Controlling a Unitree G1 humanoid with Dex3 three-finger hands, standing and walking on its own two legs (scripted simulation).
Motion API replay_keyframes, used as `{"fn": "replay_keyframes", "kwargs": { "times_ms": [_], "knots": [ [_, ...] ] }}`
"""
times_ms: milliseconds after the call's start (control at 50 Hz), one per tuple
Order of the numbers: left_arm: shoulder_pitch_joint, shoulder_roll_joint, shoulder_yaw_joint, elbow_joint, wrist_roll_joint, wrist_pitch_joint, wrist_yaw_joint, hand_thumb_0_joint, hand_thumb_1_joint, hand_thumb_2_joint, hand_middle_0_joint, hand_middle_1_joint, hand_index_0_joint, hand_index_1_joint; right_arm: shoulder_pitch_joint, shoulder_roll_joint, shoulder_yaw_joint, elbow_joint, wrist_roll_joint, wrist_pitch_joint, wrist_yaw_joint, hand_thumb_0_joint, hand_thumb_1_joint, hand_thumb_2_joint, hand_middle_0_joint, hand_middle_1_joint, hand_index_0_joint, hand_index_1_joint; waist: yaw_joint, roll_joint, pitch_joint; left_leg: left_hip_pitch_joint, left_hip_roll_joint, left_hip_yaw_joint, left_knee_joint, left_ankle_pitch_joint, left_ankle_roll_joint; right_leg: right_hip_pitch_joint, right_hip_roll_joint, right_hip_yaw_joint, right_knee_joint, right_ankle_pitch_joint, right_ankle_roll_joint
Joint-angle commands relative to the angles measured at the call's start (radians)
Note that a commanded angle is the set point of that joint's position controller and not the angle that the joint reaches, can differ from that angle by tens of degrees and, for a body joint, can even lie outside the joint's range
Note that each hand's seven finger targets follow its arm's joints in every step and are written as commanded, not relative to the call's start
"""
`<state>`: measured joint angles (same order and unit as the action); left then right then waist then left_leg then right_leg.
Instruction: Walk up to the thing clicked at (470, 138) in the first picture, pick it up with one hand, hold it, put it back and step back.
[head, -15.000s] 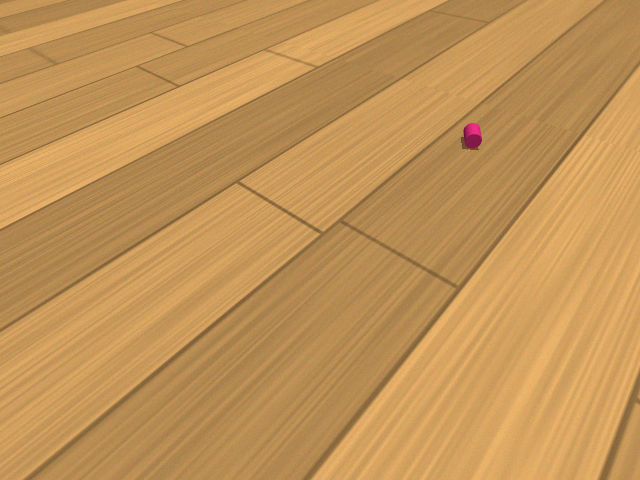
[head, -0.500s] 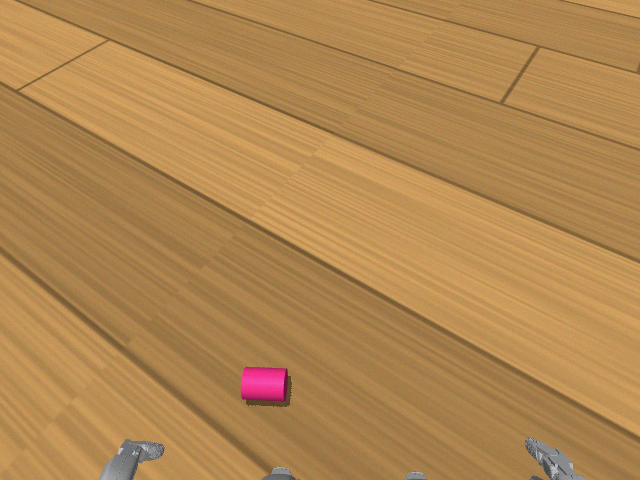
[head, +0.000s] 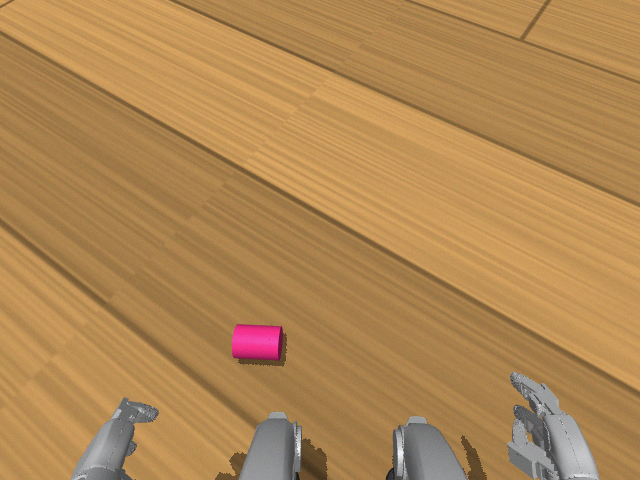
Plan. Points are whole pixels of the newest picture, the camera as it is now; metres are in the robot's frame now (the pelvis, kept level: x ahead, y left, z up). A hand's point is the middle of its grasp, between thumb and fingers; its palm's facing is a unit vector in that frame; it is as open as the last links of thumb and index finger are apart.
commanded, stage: rise first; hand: left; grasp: from above
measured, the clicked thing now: (258, 342) +0.45 +0.22 -0.59
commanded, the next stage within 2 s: approach in 1.76 s
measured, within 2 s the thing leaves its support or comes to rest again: neither
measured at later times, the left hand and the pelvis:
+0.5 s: hand (191, 384) +0.30 +0.29 -0.34, palm faces -0.49 -0.29 -0.82, open 14.0 cm; pelvis -0.06 -0.01 -0.20, yaw -2 degrees
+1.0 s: hand (208, 362) +0.36 +0.29 -0.41, palm faces -0.48 -0.05 -0.88, open 14.1 cm; pelvis -0.08 +0.01 -0.27, yaw -5 degrees
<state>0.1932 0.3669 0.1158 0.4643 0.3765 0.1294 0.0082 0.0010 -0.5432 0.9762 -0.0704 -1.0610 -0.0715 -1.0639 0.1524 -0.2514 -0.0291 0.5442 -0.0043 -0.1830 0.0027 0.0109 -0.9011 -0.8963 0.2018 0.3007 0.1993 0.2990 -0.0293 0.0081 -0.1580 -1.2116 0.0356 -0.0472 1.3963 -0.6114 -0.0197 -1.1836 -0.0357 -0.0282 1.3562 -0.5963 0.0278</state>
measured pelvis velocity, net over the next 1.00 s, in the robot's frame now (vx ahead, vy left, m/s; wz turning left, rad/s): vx -0.08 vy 0.01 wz -0.08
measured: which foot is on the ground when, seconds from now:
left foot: down 0.00-1.00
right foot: down 0.00-1.00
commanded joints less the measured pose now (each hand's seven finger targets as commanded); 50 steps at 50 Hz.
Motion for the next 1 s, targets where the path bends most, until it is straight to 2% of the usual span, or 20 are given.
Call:
{"fn": "replay_keyframes", "kwargs": {
  "times_ms": [0, 60, 80, 100, 140, 160, 220, 260, 300, 360, 400, 520, 600, 640, 720, 740, 820, 880, 920, 980],
  "knots": [
    [-0.152, 0.193, 0.06, -0.048, 0.106, -0.115, 0.033, 0.0, -0.552, 0.97, -0.073, -1.064, -0.075, -1.062, 0.003, -0.162, -0.079, -0.077, 0.011, -0.052, 0.008, 0.0, -0.898, -0.9, 0.2, 0.3, 0.2, 0.3, -0.015, 0.073, -0.326, 0.092, -0.03, 0.007, -0.047, 0.234, 0.02, -0.013, 0.032, 0.002, 0.011, 0.212, -0.05],
    [-0.248, 0.266, 0.099, 0.005, 0.177, -0.176, 0.058, 0.0, -0.564, 0.969, -0.103, -1.057, -0.102, -1.058, -0.007, -0.179, -0.086, -0.061, 0.013, -0.057, 0.013, 0.0, -0.928, -0.908, 0.2, 0.3, 0.2, 0.3, -0.002, 0.075, -0.395, 0.015, -0.034, 0.01, 0.04, 0.228, 0.023, -0.09, 0.033, 0.004, 0.094, 0.206, -0.053],
    [-0.26, 0.278, 0.105, 0.035, 0.196, -0.192, 0.065, 0.0, -0.569, 0.978, -0.098, -1.062, -0.096, -1.063, -0.009, -0.185, -0.088, -0.049, 0.011, -0.054, 0.015, 0.0, -0.928, -0.909, 0.2, 0.3, 0.2, 0.3, 0.009, 0.08, -0.409, -0.008, -0.034, 0.01, 0.061, 0.229, 0.021, -0.12, 0.034, 0.003, 0.125, 0.202, -0.055],
    [-0.286, 0.271, 0.086, 0.032, 0.221, -0.21, 0.07, 0.0, -0.57, 0.981, -0.094, -1.067, -0.094, -1.066, -0.012, -0.187, -0.092, -0.041, 0.009, -0.054, 0.017, 0.0, -0.931, -0.91, 0.201, 0.3, 0.2, 0.3, 0.007, 0.101, -0.444, -0.023, -0.036, 0.015, 0.093, 0.236, 0.022, -0.155, 0.034, 0.006, 0.152, 0.207, -0.056],
    [-0.348, 0.326, 0.115, 0.052, 0.257, -0.234, 0.085, 0.0, -0.568, 0.987, -0.09, -1.072, -0.091, -1.072, -0.002, -0.199, -0.1, -0.021, 0.007, -0.047, 0.021, 0.0, -0.925, -0.908, 0.201, 0.3, 0.2, 0.3, 0.019, 0.109, -0.497, -0.047, -0.034, 0.009, 0.14, 0.256, 0.021, -0.195, 0.033, 0.002, 0.205, 0.216, -0.057],
    [-0.386, 0.329, 0.103, 0.064, 0.278, -0.244, 0.09, 0.0, -0.568, 0.986, -0.095, -1.065, -0.094, -1.065, 0.003, -0.202, -0.103, -0.008, 0.004, -0.042, 0.023, 0.0, -0.929, -0.91, 0.201, 0.3, 0.2, 0.3, 0.011, 0.116, -0.524, -0.057, -0.033, 0.013, 0.174, 0.268, 0.022, -0.222, 0.033, 0.001, 0.227, 0.226, -0.057],
    [-0.509, 0.376, 0.112, 0.121, 0.335, -0.271, 0.101, 0.0, -0.572, 0.993, -0.09, -1.074, -0.092, -1.073, 0.022, -0.204, -0.108, 0.023, -0.003, -0.026, 0.032, 0.0, -0.929, -0.911, 0.2, 0.3, 0.2, 0.3, 0.006, 0.089, -0.571, -0.155, -0.038, 0.031, 0.274, 0.274, 0.032, -0.242, 0.034, 0.003, 0.283, 0.244, -0.052],
    [-0.585, 0.397, 0.109, 0.156, 0.374, -0.286, 0.108, 0.0, -0.576, 0.989, -0.115, -1.056, -0.113, -1.059, 0.042, -0.202, -0.112, 0.036, -0.008, -0.013, 0.037, 0.0, -0.946, -0.916, 0.2, 0.3, 0.2, 0.3, -0.001, 0.038, -0.61, -0.224, -0.039, 0.041, 0.333, 0.242, 0.044, -0.246, 0.037, 0.005, 0.295, 0.231, -0.046],
    [-0.66, 0.451, 0.127, 0.205, 0.406, -0.301, 0.113, 0.0, -0.571, 0.997, -0.098, -1.073, -0.1, -1.071, 0.047, -0.209, -0.111, 0.047, -0.012, -0.003, 0.042, 0.0, -0.935, -0.913, 0.2, 0.3, 0.2, 0.3, 0.008, 0.045, -0.61, -0.288, -0.041, 0.045, 0.357, 0.181, 0.042, -0.267, 0.036, 0.0, 0.328, 0.175, -0.046],
    [-0.734, 0.481, 0.122, 0.282, 0.463, -0.319, 0.114, 0.0, -0.577, 1.008, -0.099, -1.067, -0.099, -1.068, 0.063, -0.215, -0.112, 0.063, -0.016, 0.019, 0.047, 0.0, -0.936, -0.913, 0.2, 0.3, 0.2, 0.3, 0.001, 0.021, -0.626, -0.355, -0.042, 0.049, 0.409, 0.136, 0.049, -0.295, 0.037, -0.009, 0.358, 0.132, -0.043],
    [-0.785, 0.503, 0.125, 0.305, 0.497, -0.336, 0.119, 0.0, -0.574, 1.019, -0.085, -1.072, -0.084, -1.073, 0.074, -0.215, -0.112, 0.073, -0.018, 0.033, 0.05, 0.0, -0.922, -0.91, 0.2, 0.3, 0.2, 0.3, 0.009, 0.025, -0.644, -0.38, -0.042, 0.049, 0.434, 0.12, 0.049, -0.33, 0.04, -0.016, 0.388, 0.111, -0.045],
    [-0.922, 0.552, 0.115, 0.373, 0.572, -0.39, 0.144, 0.0, -0.527, 1.023, -0.057, -1.042, -0.06, -1.04, 0.089, -0.227, -0.105, 0.095, -0.03, 0.068, 0.058, 0.0, -0.883, -0.899, 0.2, 0.3, 0.2, 0.3, -0.024, 0.072, -0.594, -0.44, -0.043, 0.031, 0.482, 0.016, 0.049, -0.474, 0.046, -0.05, 0.467, 0.006, -0.05],
    [-1.017, 0.591, 0.121, 0.383, 0.63, -0.424, 0.19, 0.0, -0.543, 1.036, -0.055, -1.014, -0.053, -1.016, 0.109, -0.231, -0.099, 0.105, -0.042, 0.099, 0.067, 0.0, -0.886, -0.899, 0.2, 0.3, 0.2, 0.3, -0.033, 0.129, -0.631, -0.421, -0.045, 0.02, 0.516, 0.035, 0.045, -0.527, 0.045, -0.064, 0.518, 0.022, -0.055],
    [-1.054, 0.59, 0.106, 0.437, 0.662, -0.429, 0.216, 0.0, -0.537, 1.028, -0.055, -1.013, -0.057, -1.012, 0.114, -0.23, -0.096, 0.115, -0.05, 0.115, 0.071, 0.0, -0.892, -0.9, 0.2, 0.3, 0.2, 0.299, -0.055, 0.121, -0.593, -0.461, -0.048, 0.026, 0.542, 0.022, 0.049, -0.554, 0.048, -0.066, 0.526, 0.014, -0.056],
    [-1.101, 0.612, 0.1, 0.496, 0.724, -0.429, 0.26, 0.0, -0.542, 1.027, -0.067, -0.979, -0.062, -0.983, 0.121, -0.242, -0.089, 0.131, -0.064, 0.138, 0.079, 0.0, -0.897, -0.901, 0.2, 0.299, 0.2, 0.299, -0.054, 0.174, -0.58, -0.45, -0.049, 0.007, 0.547, 0.005, 0.042, -0.63, 0.045, -0.081, 0.57, 0.004, -0.062],
    [-1.118, 0.6, 0.079, 0.532, 0.74, -0.428, 0.267, 0.0, -0.543, 1.028, -0.063, -0.984, -0.06, -0.987, 0.122, -0.241, -0.087, 0.137, -0.068, 0.142, 0.081, 0.0, -0.899, -0.902, 0.2, 0.3, 0.2, 0.3, -0.068, 0.186, -0.565, -0.46, -0.048, 0.008, 0.556, -0.002, 0.042, -0.644, 0.046, -0.084, 0.581, 0.002, -0.063],
    [-1.181, 0.585, 0.051, 0.567, 0.779, -0.424, 0.287, 0.0, -0.538, 1.015, -0.066, -0.974, -0.063, -0.976, 0.137, -0.25, -0.084, 0.148, -0.078, 0.148, 0.088, 0.0, -0.901, -0.902, 0.2, 0.3, 0.2, 0.3, -0.087, 0.221, -0.568, -0.433, -0.048, -0.013, 0.565, 0.02, 0.036, -0.705, 0.041, -0.098, 0.622, 0.031, -0.062],
    [-1.219, 0.623, 0.062, 0.592, 0.806, -0.423, 0.307, 0.0, -0.525, 1.004, -0.077, -0.959, -0.074, -0.961, 0.138, -0.255, -0.082, 0.15, -0.084, 0.154, 0.093, 0.0, -0.901, -0.903, 0.2, 0.3, 0.2, 0.3, -0.093, 0.206, -0.569, -0.472, -0.053, -0.003, 0.594, 0.01, 0.042, -0.703, 0.042, -0.095, 0.625, 0.026, -0.063],
    [-1.218, 0.596, 0.037, 0.634, 0.816, -0.423, 0.313, 0.0, -0.507, 0.982, -0.088, -0.966, -0.09, -0.963, 0.129, -0.242, -0.075, 0.154, -0.091, 0.154, 0.096, 0.0, -0.904, -0.903, 0.2, 0.3, 0.2, 0.3, -0.101, 0.207, -0.538, -0.5, -0.057, 0.008, 0.606, -0.006, 0.044, -0.705, 0.043, -0.093, 0.624, 0.01, -0.063],
    [-1.254, 0.633, 0.057, 0.634, 0.844, -0.427, 0.328, 0.0, -0.489, 0.964, -0.095, -0.964, -0.101, -0.957, 0.138, -0.252, -0.076, 0.162, -0.096, 0.155, 0.098, 0.0, -0.904, -0.902, 0.2, 0.3, 0.2, 0.3, -0.097, 0.222, -0.576, -0.477, -0.056, 0.005, 0.621, 0.021, 0.041, -0.717, 0.042, -0.095, 0.644, 0.034, -0.063]
  ]
}}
